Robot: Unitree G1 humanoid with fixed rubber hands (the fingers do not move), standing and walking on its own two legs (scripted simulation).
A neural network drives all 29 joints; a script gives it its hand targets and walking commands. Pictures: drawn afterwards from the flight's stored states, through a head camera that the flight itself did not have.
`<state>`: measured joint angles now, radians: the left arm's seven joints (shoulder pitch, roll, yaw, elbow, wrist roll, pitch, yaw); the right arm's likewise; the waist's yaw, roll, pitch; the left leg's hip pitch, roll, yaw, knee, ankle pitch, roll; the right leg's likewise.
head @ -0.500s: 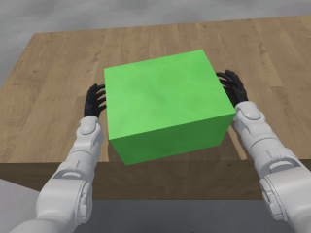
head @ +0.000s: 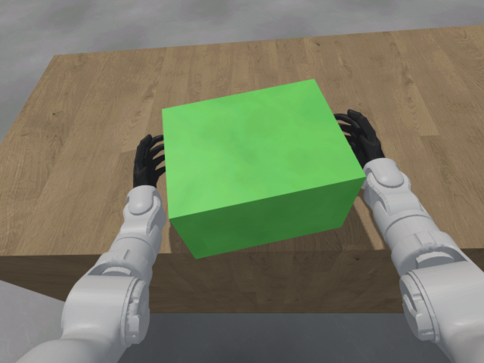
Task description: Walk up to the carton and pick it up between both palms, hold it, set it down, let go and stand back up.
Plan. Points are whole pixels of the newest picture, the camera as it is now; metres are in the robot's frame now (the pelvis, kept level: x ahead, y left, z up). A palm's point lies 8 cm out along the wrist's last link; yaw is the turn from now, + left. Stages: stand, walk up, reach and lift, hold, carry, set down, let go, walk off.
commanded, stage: reach and lift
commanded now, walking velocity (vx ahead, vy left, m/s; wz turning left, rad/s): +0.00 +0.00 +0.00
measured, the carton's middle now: (254, 169) +0.45 +0.04 +0.02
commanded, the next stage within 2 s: none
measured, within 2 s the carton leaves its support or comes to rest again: leaves its support in 0.66 s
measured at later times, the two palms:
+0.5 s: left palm (142, 185) +0.39 +0.23 +0.04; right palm (362, 159) +0.44 -0.14 +0.06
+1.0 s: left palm (133, 181) +0.38 +0.23 +0.08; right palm (368, 159) +0.42 -0.14 +0.08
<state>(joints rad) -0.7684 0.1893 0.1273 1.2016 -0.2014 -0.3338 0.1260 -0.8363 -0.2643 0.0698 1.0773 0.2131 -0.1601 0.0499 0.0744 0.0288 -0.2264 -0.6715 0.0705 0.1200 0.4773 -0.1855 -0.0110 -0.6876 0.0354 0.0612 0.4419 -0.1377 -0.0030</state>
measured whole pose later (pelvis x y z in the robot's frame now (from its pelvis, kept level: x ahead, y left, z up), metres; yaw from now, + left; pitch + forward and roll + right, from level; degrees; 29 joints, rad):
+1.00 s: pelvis -0.02 +0.01 +0.00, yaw +0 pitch +20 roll +0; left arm -0.78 0.17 0.13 1.25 -0.21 -0.33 0.19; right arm -0.81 -0.23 0.04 1.10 0.15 -0.17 0.02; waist 0.07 0.05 -0.31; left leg -0.67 0.05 0.12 0.48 -0.17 0.00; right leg -0.68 0.02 0.06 0.44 -0.12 0.01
